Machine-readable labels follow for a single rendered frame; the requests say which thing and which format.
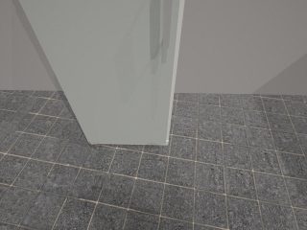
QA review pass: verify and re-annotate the fridge door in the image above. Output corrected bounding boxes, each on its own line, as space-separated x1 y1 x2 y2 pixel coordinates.
19 0 180 145

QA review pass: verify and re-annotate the handle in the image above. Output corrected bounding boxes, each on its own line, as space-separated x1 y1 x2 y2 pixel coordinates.
163 0 173 48

